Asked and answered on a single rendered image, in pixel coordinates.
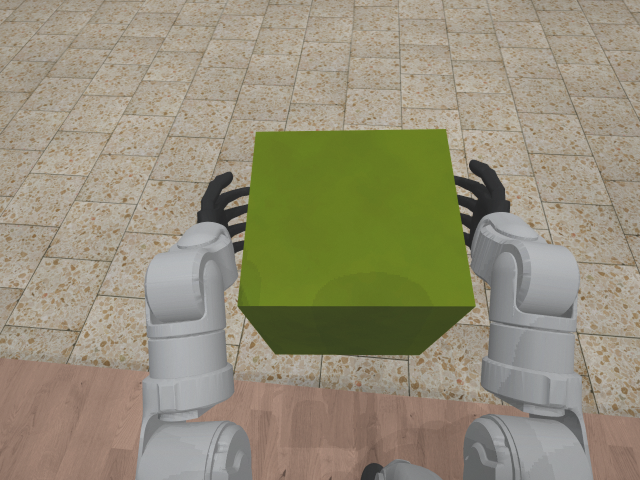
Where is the right robot shin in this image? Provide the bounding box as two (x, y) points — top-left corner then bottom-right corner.
(383, 459), (411, 469)

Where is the right robot forearm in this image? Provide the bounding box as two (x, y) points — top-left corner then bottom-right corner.
(470, 212), (593, 480)

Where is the robot right hand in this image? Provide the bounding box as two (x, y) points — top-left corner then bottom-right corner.
(454, 160), (510, 250)

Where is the robot right upper arm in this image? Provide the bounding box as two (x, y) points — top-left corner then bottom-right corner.
(463, 414), (592, 480)

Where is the robot left hand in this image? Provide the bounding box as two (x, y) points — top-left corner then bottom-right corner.
(197, 172), (250, 253)

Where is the carton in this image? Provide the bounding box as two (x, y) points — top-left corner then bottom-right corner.
(237, 129), (476, 355)

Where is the left robot forearm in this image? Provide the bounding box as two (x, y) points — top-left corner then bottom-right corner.
(135, 222), (238, 480)

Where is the robot left upper arm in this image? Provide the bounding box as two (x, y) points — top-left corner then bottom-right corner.
(137, 420), (252, 480)

